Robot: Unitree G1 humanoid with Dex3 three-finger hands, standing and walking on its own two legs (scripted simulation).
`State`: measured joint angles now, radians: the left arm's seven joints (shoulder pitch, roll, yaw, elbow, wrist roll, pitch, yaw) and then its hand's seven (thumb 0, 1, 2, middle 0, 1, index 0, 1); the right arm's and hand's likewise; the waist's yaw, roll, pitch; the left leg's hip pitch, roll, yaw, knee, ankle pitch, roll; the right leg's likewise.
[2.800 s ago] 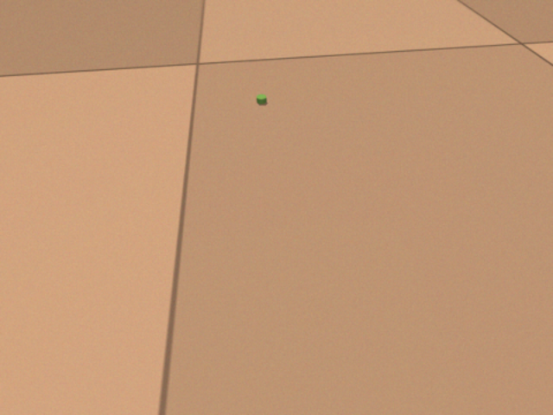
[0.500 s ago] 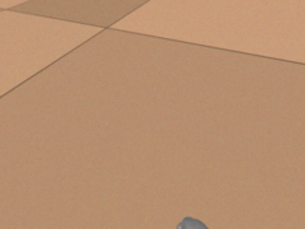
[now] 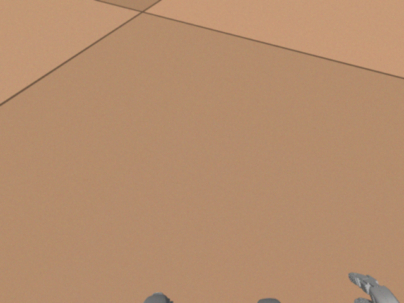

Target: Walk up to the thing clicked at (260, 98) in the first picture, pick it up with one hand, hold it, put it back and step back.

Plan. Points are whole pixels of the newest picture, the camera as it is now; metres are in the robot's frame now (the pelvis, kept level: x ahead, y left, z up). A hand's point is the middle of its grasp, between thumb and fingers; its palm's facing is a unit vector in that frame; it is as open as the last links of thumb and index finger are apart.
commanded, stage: walk up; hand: left
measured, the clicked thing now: out of the picture +0.60 +1.15 -0.71
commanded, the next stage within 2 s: none
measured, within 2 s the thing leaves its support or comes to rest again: neither
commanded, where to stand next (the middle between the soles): +0.14 +1.15 m, yaw -32 degrees
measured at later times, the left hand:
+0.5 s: hand out of the picture +0.22 +0.48 -0.07, palm faces -0.10 -0.77 -0.63, open 7.4 cm
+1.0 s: hand out of the picture +0.33 +0.67 -0.12, palm faces -0.35 -0.80 -0.48, open 7.4 cm
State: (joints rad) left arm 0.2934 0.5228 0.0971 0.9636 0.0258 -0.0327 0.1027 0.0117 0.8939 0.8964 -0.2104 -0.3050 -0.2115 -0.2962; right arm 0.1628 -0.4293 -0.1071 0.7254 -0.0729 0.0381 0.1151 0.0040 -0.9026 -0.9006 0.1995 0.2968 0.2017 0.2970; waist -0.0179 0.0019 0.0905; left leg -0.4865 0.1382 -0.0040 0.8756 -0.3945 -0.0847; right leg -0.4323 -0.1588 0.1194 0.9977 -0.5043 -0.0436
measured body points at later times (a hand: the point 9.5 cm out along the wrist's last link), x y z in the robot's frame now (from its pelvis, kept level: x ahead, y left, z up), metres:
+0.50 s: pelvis +0.10 +0.18 +0.02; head +0.12 +0.12 +0.46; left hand +0.23 +0.52 -0.03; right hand +0.16 -0.14 -0.12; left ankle +0.14 +0.35 -0.62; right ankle +0.17 +0.03 -0.69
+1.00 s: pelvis +0.16 +0.43 +0.02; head +0.22 +0.40 +0.46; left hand +0.35 +0.71 -0.09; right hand +0.10 +0.10 -0.08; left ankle +0.17 +0.44 -0.70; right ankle +0.19 +0.31 -0.66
